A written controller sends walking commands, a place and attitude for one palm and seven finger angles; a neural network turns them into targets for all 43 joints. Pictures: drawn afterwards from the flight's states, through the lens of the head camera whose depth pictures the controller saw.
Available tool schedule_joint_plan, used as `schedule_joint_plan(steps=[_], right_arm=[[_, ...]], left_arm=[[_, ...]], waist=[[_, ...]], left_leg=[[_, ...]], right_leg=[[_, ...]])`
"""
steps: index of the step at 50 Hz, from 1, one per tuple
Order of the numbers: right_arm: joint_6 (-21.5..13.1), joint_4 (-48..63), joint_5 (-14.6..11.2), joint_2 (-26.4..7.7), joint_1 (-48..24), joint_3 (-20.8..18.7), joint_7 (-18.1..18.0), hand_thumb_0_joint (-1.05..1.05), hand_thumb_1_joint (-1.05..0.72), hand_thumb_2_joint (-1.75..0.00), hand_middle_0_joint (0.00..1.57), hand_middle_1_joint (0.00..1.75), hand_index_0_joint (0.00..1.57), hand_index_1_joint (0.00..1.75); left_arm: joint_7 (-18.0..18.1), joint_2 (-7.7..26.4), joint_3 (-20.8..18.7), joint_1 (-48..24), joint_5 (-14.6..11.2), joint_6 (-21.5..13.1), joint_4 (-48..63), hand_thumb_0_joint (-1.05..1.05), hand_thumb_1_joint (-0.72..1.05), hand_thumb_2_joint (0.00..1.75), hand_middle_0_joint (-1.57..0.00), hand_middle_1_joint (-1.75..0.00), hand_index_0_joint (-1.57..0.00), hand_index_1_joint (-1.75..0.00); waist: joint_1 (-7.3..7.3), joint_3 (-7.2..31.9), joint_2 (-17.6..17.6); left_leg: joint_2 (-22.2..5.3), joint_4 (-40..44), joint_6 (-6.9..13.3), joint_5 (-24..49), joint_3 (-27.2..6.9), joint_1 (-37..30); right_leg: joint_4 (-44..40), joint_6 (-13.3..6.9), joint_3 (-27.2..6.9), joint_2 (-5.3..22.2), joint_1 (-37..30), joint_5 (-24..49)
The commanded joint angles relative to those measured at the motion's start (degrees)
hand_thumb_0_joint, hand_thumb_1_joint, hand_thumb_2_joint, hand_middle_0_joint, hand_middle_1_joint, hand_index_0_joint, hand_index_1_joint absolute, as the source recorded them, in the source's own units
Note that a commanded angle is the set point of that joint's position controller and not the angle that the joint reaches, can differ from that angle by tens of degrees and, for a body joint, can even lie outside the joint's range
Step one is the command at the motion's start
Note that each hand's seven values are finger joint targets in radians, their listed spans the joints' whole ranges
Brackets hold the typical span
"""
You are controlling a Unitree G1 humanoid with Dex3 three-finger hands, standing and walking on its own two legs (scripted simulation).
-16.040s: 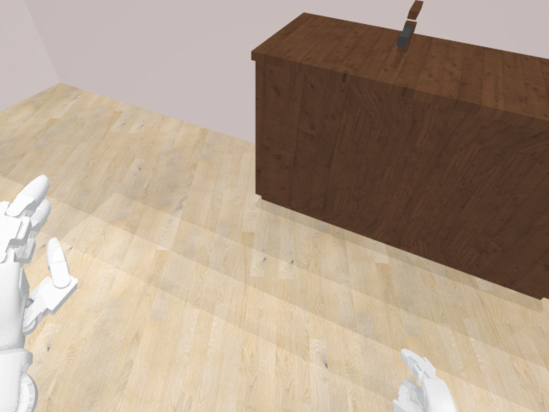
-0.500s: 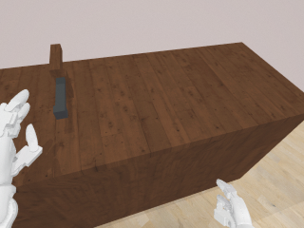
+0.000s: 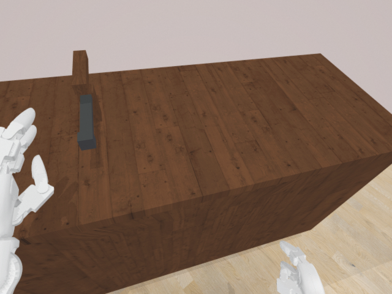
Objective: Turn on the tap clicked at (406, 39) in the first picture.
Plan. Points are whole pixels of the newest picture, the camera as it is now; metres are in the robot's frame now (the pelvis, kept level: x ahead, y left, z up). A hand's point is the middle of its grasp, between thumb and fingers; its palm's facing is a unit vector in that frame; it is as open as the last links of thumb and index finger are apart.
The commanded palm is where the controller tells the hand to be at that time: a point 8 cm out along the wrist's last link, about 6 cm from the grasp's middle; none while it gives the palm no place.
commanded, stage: shuffle to correct the standing spot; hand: left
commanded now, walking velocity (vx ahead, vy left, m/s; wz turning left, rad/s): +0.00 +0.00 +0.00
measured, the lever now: (86, 140) +0.36 +0.26 +0.10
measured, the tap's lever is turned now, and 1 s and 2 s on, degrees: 0 0 0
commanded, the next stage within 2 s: come to a stop and stand still in 0.30 s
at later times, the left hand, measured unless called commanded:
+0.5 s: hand (89, 184) +0.23 +0.19 +0.16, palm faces +0.37 -0.87 -0.34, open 7.4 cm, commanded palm +0.17 +0.23 +0.18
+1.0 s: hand (26, 172) +0.23 +0.27 +0.18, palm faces +0.50 -0.77 -0.40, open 7.4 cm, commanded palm +0.15 +0.26 +0.18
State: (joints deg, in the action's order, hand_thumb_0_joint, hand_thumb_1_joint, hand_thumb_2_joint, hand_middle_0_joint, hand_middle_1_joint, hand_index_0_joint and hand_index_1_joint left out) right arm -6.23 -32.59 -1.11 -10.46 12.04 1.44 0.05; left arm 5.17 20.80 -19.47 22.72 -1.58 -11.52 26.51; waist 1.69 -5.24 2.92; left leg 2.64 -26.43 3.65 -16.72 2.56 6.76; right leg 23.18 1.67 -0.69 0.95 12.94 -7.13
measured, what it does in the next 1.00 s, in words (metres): stands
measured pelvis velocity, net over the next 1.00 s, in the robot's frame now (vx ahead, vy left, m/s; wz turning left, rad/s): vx -0.01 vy -0.02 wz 0.01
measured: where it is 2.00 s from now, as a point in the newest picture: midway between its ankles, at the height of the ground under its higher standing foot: outside the picture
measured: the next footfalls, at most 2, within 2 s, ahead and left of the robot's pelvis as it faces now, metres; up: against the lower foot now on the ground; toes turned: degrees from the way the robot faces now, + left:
none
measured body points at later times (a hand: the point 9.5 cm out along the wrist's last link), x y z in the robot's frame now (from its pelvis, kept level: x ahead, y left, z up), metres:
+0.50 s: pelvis +0.01 -0.05 +0.00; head +0.03 -0.03 +0.45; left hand +0.21 +0.24 +0.18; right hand +0.19 -0.26 -0.07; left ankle -0.02 +0.07 -0.74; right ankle +0.06 -0.14 -0.74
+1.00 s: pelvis -0.01 -0.02 +0.00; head +0.02 +0.01 +0.45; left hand +0.20 +0.31 +0.20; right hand +0.18 -0.24 -0.07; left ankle -0.02 +0.07 -0.74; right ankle +0.06 -0.14 -0.74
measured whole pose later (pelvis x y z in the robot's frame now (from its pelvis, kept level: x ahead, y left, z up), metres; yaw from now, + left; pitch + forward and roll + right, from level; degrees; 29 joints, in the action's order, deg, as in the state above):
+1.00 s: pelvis -0.01 -0.02 +0.00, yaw +1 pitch -2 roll -1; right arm -8.4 -34.7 -1.0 -11.2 11.5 0.7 -0.7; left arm 5.5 27.2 -25.0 11.7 -1.7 -13.5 18.5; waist 4.2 -5.4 3.0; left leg 1.2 -28.2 2.0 -16.5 1.3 10.0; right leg 24.2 -0.4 0.9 -0.3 15.6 -6.9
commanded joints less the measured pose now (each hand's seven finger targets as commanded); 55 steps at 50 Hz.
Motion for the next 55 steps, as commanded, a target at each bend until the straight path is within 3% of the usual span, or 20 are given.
schedule_joint_plan(steps=[1, 8, 14, 18, 19, 20, 27, 28, 31, 35, 38, 44, 45, 46, 47, 48, 49, 51, 53, 55], right_arm=[[-3.1, 9.5, 0.1, -8.2, -5.2, -3.8, -0.7, 0.00, -0.90, -0.90, 0.20, 0.30, 0.20, 0.30], [-1.9, 9.1, -0.4, -7.6, -5.8, -3.8, -0.7, 0.00, -0.90, -0.90, 0.20, 0.30, 0.20, 0.30], [-1.0, 9.8, -0.4, -7.6, -5.8, -3.8, -0.3, 0.00, -0.90, -0.90, 0.20, 0.30, 0.20, 0.30], [-1.2, 10.5, -0.6, -7.4, -6.7, -4.0, 0.2, 0.00, -0.90, -0.90, 0.20, 0.30, 0.20, 0.30], [-1.2, 10.4, -0.3, -7.3, -6.1, -3.9, 0.2, 0.00, -0.90, -0.90, 0.20, 0.30, 0.20, 0.30], [-1.2, 10.7, -0.3, -7.5, -5.8, -4.4, 0.3, 0.00, -0.90, -0.90, 0.20, 0.30, 0.20, 0.30], [-1.5, 9.4, -0.1, -7.4, -4.9, -4.0, -0.5, 0.00, -0.90, -0.90, 0.20, 0.30, 0.20, 0.30], [-1.2, 9.0, -0.4, -7.4, -5.4, -3.8, -0.7, 0.00, -0.90, -0.90, 0.20, 0.30, 0.20, 0.30], [-0.8, 9.0, -0.6, -7.7, -4.7, -4.2, -1.3, 0.00, -0.90, -0.90, 0.20, 0.30, 0.20, 0.30], [-0.4, 8.8, -0.7, -8.0, -5.2, -4.2, -1.8, 0.00, -0.90, -0.90, 0.20, 0.30, 0.20, 0.30], [-0.7, 8.1, -0.9, -8.5, -6.4, -4.3, -2.2, 0.00, -0.90, -0.90, 0.20, 0.30, 0.20, 0.30], [-1.9, 7.8, -0.2, -8.8, -6.4, -4.2, -2.5, 0.00, -0.90, -0.90, 0.20, 0.30, 0.20, 0.30], [-5.1, 5.6, 2.5, -8.4, 3.9, -3.4, -2.7, 0.00, -0.90, -0.90, 0.20, 0.30, 0.20, 0.30], [-5.4, 2.9, 0.9, -3.3, -1.0, -2.3, -2.0, 0.00, -0.90, -0.90, 0.20, 0.30, 0.20, 0.30], [-6.3, 7.7, 0.5, -5.5, -1.4, -3.3, -1.9, 0.00, -0.90, -0.90, 0.20, 0.30, 0.20, 0.30], [-6.7, 7.0, -0.8, -6.8, -3.7, -3.2, -0.6, 0.00, -0.90, -0.90, 0.20, 0.30, 0.20, 0.30], [-6.3, 6.8, 0.0, -8.6, -2.2, -4.1, -0.4, 0.00, -0.90, -0.90, 0.20, 0.30, 0.20, 0.30], [-6.4, 7.7, -0.1, -8.7, -3.4, -3.7, 0.9, 0.00, -0.90, -0.90, 0.20, 0.30, 0.20, 0.30], [-6.7, 8.6, -0.9, -7.8, -5.4, -3.2, 1.8, 0.00, -0.90, -0.90, 0.20, 0.30, 0.20, 0.30], [-6.1, 9.2, -0.5, -8.1, -4.3, -3.4, 1.7, 0.00, -0.90, -0.90, 0.20, 0.30, 0.20, 0.30]], left_arm=[[1.3, 9.7, -6.2, -4.8, -0.1, -4.3, 14.8, 0.00, 0.90, 0.90, -0.20, -0.30, -0.20, -0.30], [1.0, 9.6, -7.0, -5.0, -0.8, -3.5, 10.6, 0.00, 0.90, 0.90, -0.20, -0.30, -0.20, -0.30], [0.7, 6.8, -3.2, -9.0, -0.9, -2.8, 10.4, 0.00, 0.90, 0.90, -0.20, -0.30, -0.20, -0.30], [1.3, 10.6, -6.1, -9.3, -0.9, -2.6, 14.6, 0.00, 0.90, 0.90, -0.20, -0.30, -0.20, -0.30], [1.2, 8.4, -4.5, -8.2, -1.2, -2.5, 13.6, 0.00, 0.90, 0.90, -0.20, -0.30, -0.20, -0.30], [1.4, 9.8, -5.7, -7.9, -1.3, -2.5, 14.4, 0.00, 0.90, 0.90, -0.20, -0.30, -0.20, -0.30], [2.4, 10.3, -8.0, 1.4, -1.8, -2.2, 13.4, 0.00, 0.90, 0.90, -0.20, -0.30, -0.20, -0.30], [2.7, 11.1, -8.8, 2.5, -1.8, -1.8, 13.2, 0.00, 0.90, 0.90, -0.20, -0.30, -0.20, -0.30], [3.0, 10.9, -8.8, 3.6, -2.0, -1.1, 11.4, 0.00, 0.90, 0.90, -0.20, -0.30, -0.20, -0.30], [3.3, 11.2, -8.9, 4.8, -2.0, -0.7, 11.3, 0.00, 0.90, 0.90, -0.20, -0.30, -0.20, -0.30], [3.4, 12.4, -9.3, 4.1, -1.7, -0.8, 13.1, 0.00, 0.90, 0.90, -0.20, -0.30, -0.20, -0.30], [3.5, 9.3, -5.1, -1.5, -0.9, -1.4, 14.9, 0.00, 0.90, 0.90, -0.20, -0.30, -0.20, -0.30], [3.3, 55.7, -38.9, -58.3, 7.6, -7.8, 24.4, 0.00, 0.90, 0.90, -0.20, -0.30, -0.20, -0.30], [0.4, 19.0, -15.9, -26.2, 1.7, -5.5, -7.6, 0.00, 0.90, 0.90, -0.20, -0.30, -0.20, -0.30], [0.8, 15.5, -11.7, -13.1, 0.3, -6.0, -0.7, 0.00, 0.90, 0.90, -0.20, -0.30, -0.20, -0.30], [0.5, 6.0, -4.6, -9.7, -1.6, -5.2, -3.5, 0.00, 0.90, 0.90, -0.20, -0.30, -0.20, -0.30], [0.5, 8.8, -4.9, -13.0, -1.1, -6.2, 2.5, 0.00, 0.90, 0.90, -0.20, -0.30, -0.20, -0.30], [0.3, 5.6, -1.5, -8.1, -1.2, -6.8, 6.9, 0.00, 0.90, 0.90, -0.20, -0.30, -0.20, -0.30], [0.3, 5.4, -1.6, -3.7, -1.2, -6.4, 8.5, 0.00, 0.90, 0.90, -0.20, -0.30, -0.20, -0.30], [0.7, 8.8, -5.2, -3.4, -0.8, -6.3, 8.4, 0.00, 0.90, 0.90, -0.20, -0.30, -0.20, -0.30]], waist=[[0.08, 10.0, -8.6], [-0.17, 7.6, -7.0], [-0.65, 6.6, -9.2], [-0.45, 8.0, -8.6], [-0.68, 8.3, -8.1], [-0.45, 8.6, -8.0], [-0.87, 12.2, -5.1], [-0.95, 11.8, -5.1], [-1.08, 12.2, 1.8], [-0.88, 13.2, 3.3], [-0.59, 13.2, 0.2], [-0.62, 11.7, -5.8], [0.18, 3.3, -0.4], [-0.52, 14.5, -0.4], [2.03, 7.9, -3.2], [0.53, 10.4, -10.8], [-0.08, 11.9, -13.7], [0.75, 9.3, -17.4], [1.26, 7.4, -14.8], [1.25, 6.3, -4.6]], left_leg=[[-7.1, 7.0, -5.2, 14.5, -5.0, 6.3], [-9.0, 8.8, -5.9, 13.4, -5.7, 4.9], [-10.7, 9.8, -3.3, 4.1, -7.1, 8.0], [-10.4, 6.9, -2.6, 5.8, -5.9, 6.5], [-10.2, 6.3, -2.6, 5.1, -6.1, 6.8], [-10.2, 5.3, -2.4, 6.1, -6.1, 6.1], [-5.2, -0.9, -2.9, 6.4, -3.0, 5.7], [-4.9, -1.3, -2.9, 6.7, -3.2, 5.9], [-3.9, -3.7, -2.9, 4.6, -3.1, 6.5], [-4.2, -1.3, -2.6, 4.1, -3.6, 5.8], [-5.5, 1.8, -2.0, 6.6, -3.5, 3.0], [-7.8, 5.8, -2.0, 11.5, -6.2, 1.9], [-6.5, -3.7, -1.9, 12.1, -2.1, 12.1], [-2.6, -0.6, -2.3, 6.5, -3.5, 6.2], [-3.5, 1.2, -3.2, 4.8, -3.0, 5.6], [-4.2, 2.8, -3.3, 7.3, -1.6, 1.3], [-5.0, 5.0, -3.1, 7.8, -3.1, 3.7], [-8.3, 9.1, -2.0, 9.9, -6.0, 9.5], [-9.7, 10.9, -1.8, 9.9, -5.9, 12.3], [-10.5, 10.7, -2.1, 8.9, -7.3, 15.8]], right_leg=[[1.4, -2.9, -0.2, 1.9, -11.1, 10.8], [1.4, -2.2, 0.8, 0.5, -6.8, 6.0], [2.7, -2.3, 1.4, -0.4, -5.9, 0.5], [1.5, -2.7, 0.6, 0.1, -6.4, 2.6], [1.3, -3.0, 0.4, 0.4, -6.3, 2.1], [1.2, -3.3, -0.6, 0.6, -6.3, 2.9], [-5.3, -4.8, -9.4, 6.5, -9.1, 7.5], [-6.3, -4.9, -10.0, 7.3, -8.8, 7.5], [-8.7, -4.7, -11.9, 10.0, -8.4, 5.9], [-8.3, -4.8, -10.5, 11.2, -7.6, 2.4], [-7.2, -3.7, -8.7, 9.3, -6.1, 0.6], [-2.4, -3.2, -4.4, 5.4, -6.2, 3.4], [-4.4, -0.2, -5.8, 3.1, 0.4, 1.5], [-2.6, -5.4, -5.3, 7.0, -4.0, 2.3], [-6.4, -5.1, -11.1, 6.0, -3.4, 3.6], [-1.8, -6.3, -8.6, 6.2, -4.6, 5.9], [0.9, -5.1, -5.8, 5.1, -6.5, 4.0], [5.6, -3.5, -2.1, 2.2, -9.4, 2.5], [9.8, -2.3, 1.3, 0.6, -9.7, 1.4], [8.9, -1.8, 1.9, 0.8, -11.0, 0.5]])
